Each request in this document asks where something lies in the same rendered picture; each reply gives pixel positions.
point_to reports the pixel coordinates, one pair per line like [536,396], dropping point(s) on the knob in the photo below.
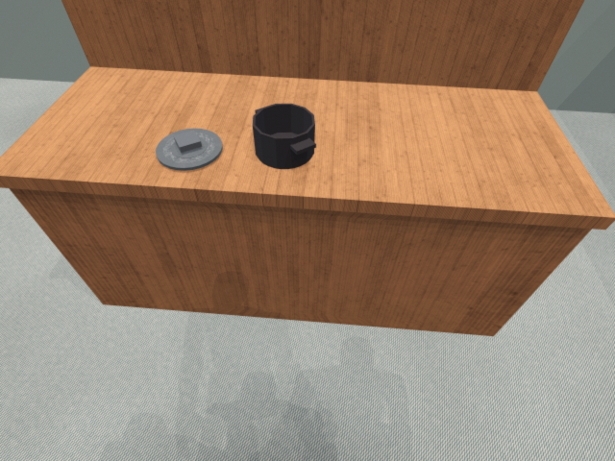
[187,141]

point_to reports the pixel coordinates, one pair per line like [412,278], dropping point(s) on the table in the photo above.
[441,193]

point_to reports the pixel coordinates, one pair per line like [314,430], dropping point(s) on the lid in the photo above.
[170,156]

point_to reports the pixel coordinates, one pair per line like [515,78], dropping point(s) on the pot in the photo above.
[284,135]

